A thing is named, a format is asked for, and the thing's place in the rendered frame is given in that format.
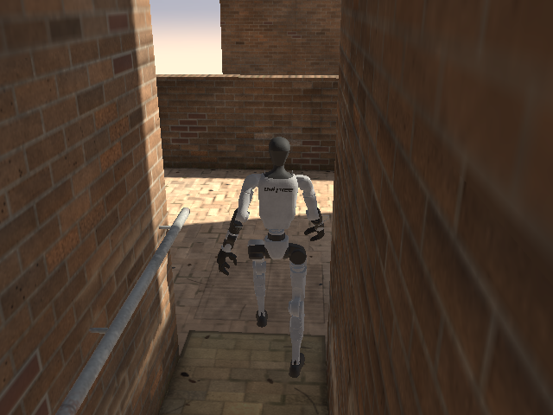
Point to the left robot hand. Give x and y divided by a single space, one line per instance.
221 260

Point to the right robot hand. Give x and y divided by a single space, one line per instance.
316 237

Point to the right robot upper arm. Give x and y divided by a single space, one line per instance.
305 184

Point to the robot left shin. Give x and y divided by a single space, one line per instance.
259 288

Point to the robot left forearm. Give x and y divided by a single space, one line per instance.
232 233

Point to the left robot upper arm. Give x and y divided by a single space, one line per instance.
250 182

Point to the robot right forearm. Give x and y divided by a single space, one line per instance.
318 224

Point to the robot head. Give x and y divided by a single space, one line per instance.
279 148

